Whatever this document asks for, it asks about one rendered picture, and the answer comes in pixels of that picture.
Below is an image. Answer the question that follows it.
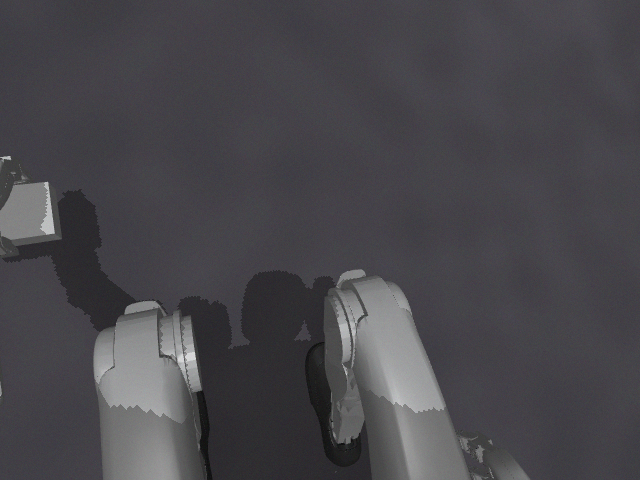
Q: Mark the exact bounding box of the left robot hand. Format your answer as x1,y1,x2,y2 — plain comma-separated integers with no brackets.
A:
0,156,34,258

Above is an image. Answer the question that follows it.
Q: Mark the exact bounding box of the left robot foot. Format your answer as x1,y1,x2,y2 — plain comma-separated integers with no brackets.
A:
196,390,213,480

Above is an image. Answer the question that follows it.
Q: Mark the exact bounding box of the right robot foot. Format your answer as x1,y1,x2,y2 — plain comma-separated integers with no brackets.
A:
305,342,361,467

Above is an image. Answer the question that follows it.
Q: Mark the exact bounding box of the small box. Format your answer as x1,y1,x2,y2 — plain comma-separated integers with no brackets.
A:
0,182,62,246

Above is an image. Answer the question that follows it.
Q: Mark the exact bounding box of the right robot hand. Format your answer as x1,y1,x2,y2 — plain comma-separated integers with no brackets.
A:
455,430,531,480

